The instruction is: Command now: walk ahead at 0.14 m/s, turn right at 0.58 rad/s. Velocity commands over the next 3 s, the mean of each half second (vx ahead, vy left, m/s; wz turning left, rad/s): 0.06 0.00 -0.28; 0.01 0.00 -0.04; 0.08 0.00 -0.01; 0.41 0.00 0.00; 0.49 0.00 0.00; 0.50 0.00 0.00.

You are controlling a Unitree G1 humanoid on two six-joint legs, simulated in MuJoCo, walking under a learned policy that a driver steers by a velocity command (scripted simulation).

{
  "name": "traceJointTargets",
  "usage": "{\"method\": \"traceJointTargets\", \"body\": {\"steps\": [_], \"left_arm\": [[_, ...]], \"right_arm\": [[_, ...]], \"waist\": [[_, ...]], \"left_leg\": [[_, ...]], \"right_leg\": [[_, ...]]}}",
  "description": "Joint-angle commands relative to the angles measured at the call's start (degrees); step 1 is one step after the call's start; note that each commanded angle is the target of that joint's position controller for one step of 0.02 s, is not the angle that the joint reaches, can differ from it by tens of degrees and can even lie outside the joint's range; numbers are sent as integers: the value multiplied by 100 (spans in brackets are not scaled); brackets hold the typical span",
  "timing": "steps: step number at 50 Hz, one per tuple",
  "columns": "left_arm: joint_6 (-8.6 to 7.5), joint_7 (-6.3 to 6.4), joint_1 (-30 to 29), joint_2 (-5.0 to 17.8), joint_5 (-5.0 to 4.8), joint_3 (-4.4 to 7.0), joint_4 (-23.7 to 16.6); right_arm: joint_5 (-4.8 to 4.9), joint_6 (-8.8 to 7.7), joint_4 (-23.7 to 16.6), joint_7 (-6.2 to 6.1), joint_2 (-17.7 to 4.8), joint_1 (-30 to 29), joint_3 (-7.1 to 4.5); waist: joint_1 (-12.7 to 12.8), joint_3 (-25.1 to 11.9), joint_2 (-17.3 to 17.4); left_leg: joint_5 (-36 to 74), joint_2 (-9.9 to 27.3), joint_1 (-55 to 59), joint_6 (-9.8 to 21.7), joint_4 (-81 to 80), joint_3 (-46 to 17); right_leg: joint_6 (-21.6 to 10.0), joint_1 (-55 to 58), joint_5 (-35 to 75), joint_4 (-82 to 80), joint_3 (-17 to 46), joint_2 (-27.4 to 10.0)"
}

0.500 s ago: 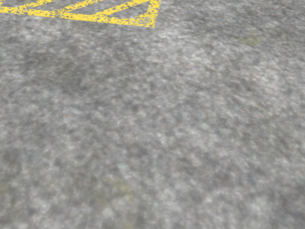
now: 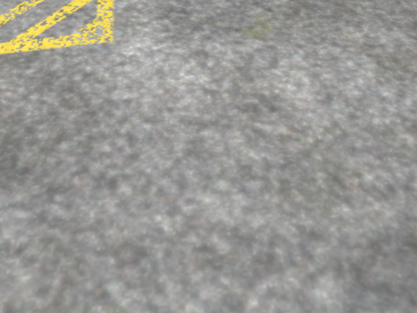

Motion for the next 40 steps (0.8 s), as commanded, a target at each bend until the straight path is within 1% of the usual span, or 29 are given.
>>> {"method": "traceJointTargets", "body": {"steps": [1, 3, 5, 8, 11, 13, 14, 15, 16, 17, 18, 19, 20, 21, 22, 23, 24, 26, 28, 29, 30, 31, 32, 33, 34, 35, 36, 38, 40], "left_arm": [[0, 53, 308, 842, -5, 165, -356], [52, 80, 433, 862, 6, 165, -393], [79, 103, 543, 828, 38, 147, -409], [101, 124, 639, 782, 99, 112, -407], [133, 132, 592, 800, 139, 83, -413], [157, 140, 438, 823, 131, 64, -428], [163, 149, 306, 823, 99, 48, -442], [159, 161, 121, 809, 26, 21, -468], [114, 162, 75, 687, -36, -37, -527], [85, 168, 462, 376, -9, -126, -602], [237, 207, 804, 546, -30, -46, -420], [322, 207, 586, 751, 56, -10, -344], [371, 178, 355, 696, 61, -9, -312], [413, 145, 285, 609, 43, -27, -277], [454, 103, 250, 552, 52, -53, -241], [468, 78, 323, 487, 55, -88, -147], [473, 72, 338, 448, 47, -114, -75], [484, 96, 175, 378, 26, -161, 6], [481, 127, 34, 362, 3, -192, 73], [466, 138, 37, 368, -8, -201, 128], [440, 148, 107, 343, -9, -217, 213], [404, 159, 164, 325, 6, -239, 292], [353, 171, 93, 427, 59, -239, 312], [288, 181, 59, 586, 132, -237, 307], [267, 160, -145, 712, 60, -217, 406], [218, 133, -234, 470, 42, -285, 427], [170, 131, -230, 399, 42, -319, 486], [128, 168, -166, 457, 34, -325, 605], [111, 180, -77, 441, 20, -336, 712]], "right_arm": [[19, 113, -222, -13, -463, 493, -90], [42, 148, -328, -19, -508, 259, -75], [61, 161, -384, -26, -523, 103, -53], [91, 149, -437, -43, -541, -24, -23], [129, 109, -443, -62, -549, 4, 2], [158, 81, -404, -88, -550, 165, 14], [165, 63, -348, -102, -537, 345, 18], [139, 31, -259, -119, -503, 614, 22], [74, -34, -210, -156, -630, 845, 4], [36, -68, -301, -185, -1047, 961, -28], [177, 5, -273, -138, -984, 860, 24], [172, 10, -275, -87, -798, 783, 74], [147, 4, -283, -66, -624, 556, 140], [105, 29, -311, -72, -549, 270, 182], [91, 29, -300, -94, -557, 151, 196], [71, 38, -253, -97, -605, 125, 188], [70, 42, -194, -91, -615, 184, 193], [87, 47, -52, -74, -695, 401, 181], [80, 67, 61, -55, -787, 521, 149], [76, 83, 97, -48, -809, 508, 138], [89, 104, 121, -44, -816, 440, 131], [102, 122, 158, -37, -820, 425, 125], [112, 118, 196, -28, -769, 507, 131], [127, 105, 192, -3, -702, 535, 140], [179, 117, 223, 23, -569, 607, 149], [163, 132, 340, 23, -580, 546, 153], [149, 137, 424, 21, -573, 568, 143], [121, 125, 566, 34, -620, 657, 125], [119, 101, 695, 38, -572, 707, 144]], "waist": [[-124, -1001, -476], [-36, -985, -523], [48, -924, -569], [122, -826, -601], [131, -728, -613], [56, -663, -630], [-55, -640, -621], [-265, -648, -536], [-350, -845, -239], [-131, -1223, 842], [-111, -1456, 1237], [-125, -1154, 688], [-79, -870, 372], [45, -715, 342], [86, -604, 555], [105, -599, 685], [81, -652, 677], [-59, -726, 632], [-160, -740, 688], [-150, -740, 703], [-79, -728, 659], [-22, -688, 572], [-74, -663, 444], [-147, -677, 220], [-366, -374, -418], [-297, -308, -449], [-303, -282, -464], [-319, -288, -499], [-305, -297, -420]], "left_leg": [[369, -154, 145, -72, -217, 198], [467, -164, -14, -55, -471, 139], [494, -178, -53, 2, -735, 108], [319, -267, 111, 128, -1105, 94], [-13, -412, 550, 283, -1599, 120], [-166, -518, 1108, 405, -2186, 155], [-18, -563, 1554, 465, -2725, 187], [637, -560, 2226, 528, -3583, 201], [2002, -92, 3110, 650, -4131, -288], [4681, 1275, 3879, 1060, -3999, -1550], [5616, 1864, 3556, 1992, -3894, -2183], [4758, 1739, 3168, 2141, -4124, -2151], [3852, 1378, 2780, 1932, -4291, -1734], [3094, 1038, 2521, 1654, -4451, -1340], [2720, 828, 2368, 1487, -4578, -1068], [2580, 601, 2356, 1379, -4572, -827], [2504, 501, 2447, 1324, -4534, -712], [2228, 492, 2658, 1339, -4472, -738], [1797, 515, 2741, 1355, -4443, -876], [1572, 504, 2719, 1328, -4423, -927], [1343, 455, 2620, 1248, -4374, -918], [1102, 405, 2433, 1097, -4349, -902], [774, 365, 2169, 885, -4381, -943], [505, 241, 1972, 707, -4283, -857], [223, -169, 2202, 612, -4383, -425], [423, -215, 2668, 561, -4256, -338], [628, -186, 2899, 564, -4180, -339], [884, -124, 2971, 605, -4122, -359], [919, -102, 2858, 600, -4159, -362]], "right_leg": [[-454, 646, 4595, -65, 1110, -1477], [-377, 870, 4288, -38, 1289, -1529], [-353, 1060, 4179, -17, 1408, -1610], [-410, 1243, 4347, 102, 1523, -1726], [-484, 1247, 4512, 304, 1629, -1794], [-416, 1086, 4433, 465, 1709, -1777], [-302, 934, 4211, 572, 1730, -1704], [-92, 678, 3836, 781, 1693, -1542], [201, 259, 3016, 1117, 1598, -1276], [441, -271, 169, 2049, 1035, -685], [554, -446, -2848, 2579, 582, -27], [609, -562, -2883, 3267, 615, -165], [670, -531, -2507, 3400, 713, -262], [756, -427, -2206, 3270, 726, -358], [832, -319, -1950, 3039, 674, -441], [904, -205, -1837, 2821, 522, -420], [954, -126, -1811, 2503, 404, -427], [996, -16, -1749, 1864, 226, -500], [956, 83, -1520, 1291, 136, -560], [915, 180, -1301, 967, 89, -579], [863, 388, -907, 484, 20, -591], [803, 678, -340, -104, 34, -638], [736, 954, -20, -313, 355, -848], [642, 1074, 75, -327, 787, -1237], [491, 305, -199, -257, 909, -1326], [483, -129, -588, -478, 977, -1355], [531, -285, -699, -594, 951, -1330], [567, -217, -549, -645, 885, -1259], [543, -52, -406, -623, 852, -1251]]}}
